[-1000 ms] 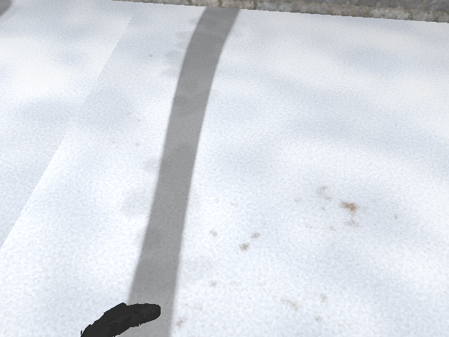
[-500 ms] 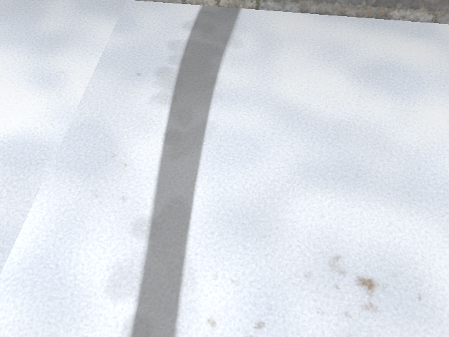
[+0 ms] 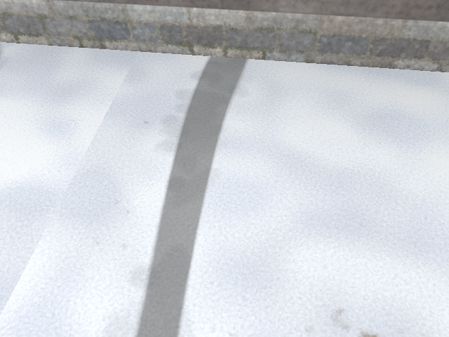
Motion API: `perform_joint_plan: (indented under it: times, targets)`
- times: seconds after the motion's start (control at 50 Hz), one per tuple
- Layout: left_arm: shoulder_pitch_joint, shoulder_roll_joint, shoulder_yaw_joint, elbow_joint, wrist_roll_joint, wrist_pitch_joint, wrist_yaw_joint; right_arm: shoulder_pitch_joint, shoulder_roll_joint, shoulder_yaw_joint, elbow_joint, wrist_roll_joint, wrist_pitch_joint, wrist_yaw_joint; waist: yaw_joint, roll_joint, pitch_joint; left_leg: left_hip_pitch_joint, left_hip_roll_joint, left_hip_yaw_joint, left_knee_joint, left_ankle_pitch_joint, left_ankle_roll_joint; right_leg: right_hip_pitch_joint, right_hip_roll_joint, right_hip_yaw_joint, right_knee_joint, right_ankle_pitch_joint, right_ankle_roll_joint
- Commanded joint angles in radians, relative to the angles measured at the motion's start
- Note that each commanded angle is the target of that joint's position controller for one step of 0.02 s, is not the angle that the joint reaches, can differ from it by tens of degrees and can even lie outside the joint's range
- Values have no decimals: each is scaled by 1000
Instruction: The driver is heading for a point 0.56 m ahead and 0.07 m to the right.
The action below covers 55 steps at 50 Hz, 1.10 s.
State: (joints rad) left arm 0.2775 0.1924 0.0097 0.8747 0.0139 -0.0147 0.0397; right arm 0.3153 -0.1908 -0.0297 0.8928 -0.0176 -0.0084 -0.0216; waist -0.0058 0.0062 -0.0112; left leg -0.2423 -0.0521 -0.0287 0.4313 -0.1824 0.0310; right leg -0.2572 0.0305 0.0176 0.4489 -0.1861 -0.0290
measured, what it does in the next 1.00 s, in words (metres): stands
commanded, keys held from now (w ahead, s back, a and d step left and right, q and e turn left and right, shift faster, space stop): shift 0.76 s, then w+shift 0.24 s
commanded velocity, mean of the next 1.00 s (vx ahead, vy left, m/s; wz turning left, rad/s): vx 0.10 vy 0.00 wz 0.00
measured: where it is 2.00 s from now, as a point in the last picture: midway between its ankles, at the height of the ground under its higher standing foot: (286, 303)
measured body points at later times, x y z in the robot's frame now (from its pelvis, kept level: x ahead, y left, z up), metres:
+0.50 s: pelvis +0.01 +0.00 +0.00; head +0.01 +0.00 +0.45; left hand +0.04 +0.23 -0.15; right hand +0.02 -0.24 -0.15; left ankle +0.03 +0.10 -0.74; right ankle +0.03 -0.10 -0.74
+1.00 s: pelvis +0.05 +0.01 +0.00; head +0.04 +0.02 +0.45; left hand +0.04 +0.25 -0.15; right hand +0.08 -0.23 -0.14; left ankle +0.02 +0.10 -0.73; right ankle +0.03 -0.10 -0.74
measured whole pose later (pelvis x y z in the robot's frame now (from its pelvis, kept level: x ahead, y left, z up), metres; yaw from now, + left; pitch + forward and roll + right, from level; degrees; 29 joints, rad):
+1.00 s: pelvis +0.05 +0.01 +0.00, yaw +0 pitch +1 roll +0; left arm 0.35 0.20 0.07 1.05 0.00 -0.01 0.01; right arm 0.31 -0.18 -0.03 1.02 -0.02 -0.04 0.01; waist 0.00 -0.02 -0.05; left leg -0.22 -0.02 0.04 0.52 -0.36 0.08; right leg -0.20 0.03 0.02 0.43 -0.28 -0.06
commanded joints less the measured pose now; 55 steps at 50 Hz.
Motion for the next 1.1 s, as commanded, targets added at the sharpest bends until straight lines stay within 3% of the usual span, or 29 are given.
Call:
perform_joint_plan:
  times: [0.02, 0.28, 0.76, 0.78, 0.8, 0.82, 0.84, 0.86, 0.88, 0.9, 0.92, 0.96, 0.98, 1.0, 1.02, 1.04, 1.06, 1.08, 1.1]
  targets:
    - [11, 103, 28, -39, 2, -7, 1, 35, -74, -15, -22, 0, -7, -5, 0, -24, 21, 15, 89, -97, -65, -5, 31, -26, -123, 143, -122, -51, -56]
    - [42, 91, 30, 43, -2, 2, -1, 46, -72, -8, 68, 3, -2, -13, 8, -5, 51, 14, 109, -114, -99, -5, 32, 15, -106, 123, -129, -24, -52]
    - [82, 40, 12, 185, -4, 4, 4, 57, -32, 13, 197, 6, 1, -22, 9, -3, 83, 29, 113, -107, -114, -1, 29, 43, -99, 109, -140, -13, -41]
    - [101, 47, 16, 191, -3, 6, 3, 76, -37, 10, 201, 5, 3, -21, 8, -8, 44, 34, 89, -97, -108, -181, 38, 47, -78, 104, -140, -199, -49]
    - [104, 84, 30, 183, 0, 12, -2, 76, -71, -3, 192, 0, 8, -16, 10, -14, 62, -10, 62, -93, -73, -439, 62, 12, -55, 109, -114, -460, -75]
    - [109, 106, 39, 172, 5, 16, -11, 63, -92, -11, 174, -7, 12, -6, 16, -19, 119, -94, 70, -126, -55, -610, 85, -38, -74, 158, -117, -641, -103]
    - [114, 98, 40, 162, 3, 15, -17, 34, -73, -8, 150, -7, 9, 1, 26, -34, 162, -161, 82, -146, -23, -632, 92, -45, -109, 219, -128, -697, -126]
    - [114, 75, 37, 151, -4, 8, -18, -31, -37, 0, 115, -2, 0, 6, 44, -50, 182, -214, 75, -114, 14, -486, 74, -9, -146, 269, -165, -623, -138]
    - [134, 93, 48, 156, -3, 0, -20, -80, -10, 3, 91, -3, -12, 14, 59, -101, 144, -236, 45, -34, 84, -295, 46, 69, -200, 338, -244, -571, -158]
    - [126, 137, 68, 158, 0, -7, -22, -87, -4, 4, 79, -7, -21, 22, 53, -171, 102, -204, 24, 58, 186, -122, 30, 89, -280, 422, -325, -558, -192]
    - [82, 154, 79, 138, -7, -15, -26, -78, -47, -6, 75, -10, -30, 26, 34, -160, 75, -146, 51, 56, 238, -117, 30, 30, -309, 431, -368, -515, -200]
    - [-66, 148, 83, 91, -17, -23, -33, 17, -41, -12, 90, -4, -43, 34, -59, -114, 69, 55, 47, 75, 160, -166, 52, -143, -252, 306, -333, -459, -161]
    - [-140, 143, 85, 68, -24, -22, -33, 122, -23, -14, 124, 1, -47, 33, -120, -97, 90, 220, 20, 109, 57, -178, 65, -277, -195, 218, -269, -474, -136]
    - [-217, 126, 84, 40, -24, -24, -28, 265, -37, -25, 178, 4, -52, 21, -185, -21, 135, 379, 2, 116, -38, -199, 76, -435, -130, 149, -132, -474, -110]
    - [-263, 54, 65, 5, -19, -34, -29, 381, -84, -36, 209, -8, -65, 6, -216, 186, 125, 511, 191, -163, -191, -385, 106, -602, -31, 26, 192, -380, -76]
    - [-258, -5, 48, -35, -15, -49, -38, 344, -149, -47, 185, -11, -75, 2, -158, 275, 134, 504, 424, -569, -338, -610, 175, -754, 15, -51, 415, -262, -61]
    - [-264, 41, 54, -51, 22, -55, -50, 280, -157, -55, 172, -18, -68, -4, -117, 158, 147, 364, 499, -681, -360, -707, 245, -750, -72, 24, 507, -160, -74]
    - [-262, 64, 61, -46, 22, -60, -67, 178, -139, -52, 134, -14, -75, 0, -64, 69, 147, 324, 451, -605, -352, -633, 229, -729, -103, 42, 555, -69, -64]
    - [-243, 77, 65, -38, 25, -64, -80, 134, -140, -53, 114, -9, -84, 6, -42, 33, 108, 316, 398, -506, -357, -539, 200, -689, -110, 40, 562, -28, -48]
